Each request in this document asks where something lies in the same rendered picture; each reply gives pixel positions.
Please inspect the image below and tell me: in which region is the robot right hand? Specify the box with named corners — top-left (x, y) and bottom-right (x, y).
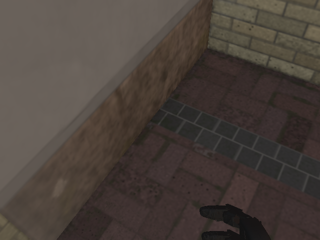
top-left (199, 204), bottom-right (271, 240)

